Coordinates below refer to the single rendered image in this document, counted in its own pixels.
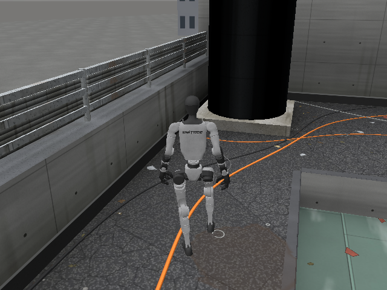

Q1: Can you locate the left robot upper arm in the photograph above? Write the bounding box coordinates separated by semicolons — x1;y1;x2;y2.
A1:
165;122;180;156

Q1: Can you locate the robot torso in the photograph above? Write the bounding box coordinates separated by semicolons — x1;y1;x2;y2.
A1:
179;119;207;181

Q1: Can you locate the robot right forearm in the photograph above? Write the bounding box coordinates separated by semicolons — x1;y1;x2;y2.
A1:
215;146;229;176

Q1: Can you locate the left robot hand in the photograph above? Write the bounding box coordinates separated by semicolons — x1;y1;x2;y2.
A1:
159;171;173;185

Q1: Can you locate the right robot upper arm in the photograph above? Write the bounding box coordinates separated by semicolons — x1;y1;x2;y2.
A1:
205;121;221;156

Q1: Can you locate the robot left forearm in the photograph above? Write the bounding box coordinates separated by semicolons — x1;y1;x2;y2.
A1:
160;147;171;172

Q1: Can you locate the right robot hand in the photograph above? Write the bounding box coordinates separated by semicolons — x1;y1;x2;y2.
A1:
216;174;230;190

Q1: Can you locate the right robot foot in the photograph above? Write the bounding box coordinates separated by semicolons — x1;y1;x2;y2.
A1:
207;221;215;233

